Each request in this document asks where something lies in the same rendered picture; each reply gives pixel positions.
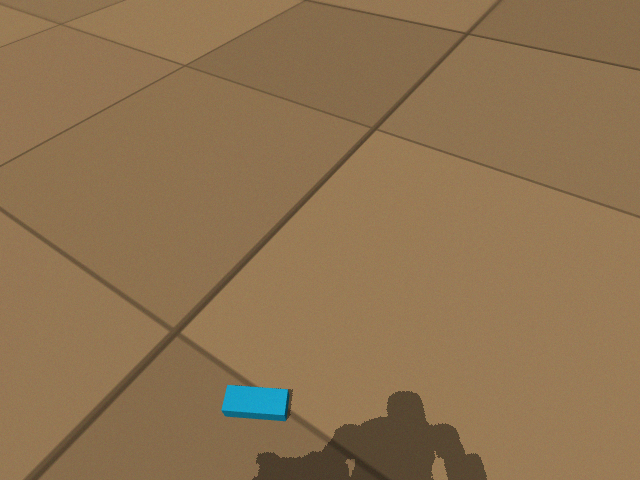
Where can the carton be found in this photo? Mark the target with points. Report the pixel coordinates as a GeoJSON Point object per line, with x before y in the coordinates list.
{"type": "Point", "coordinates": [256, 403]}

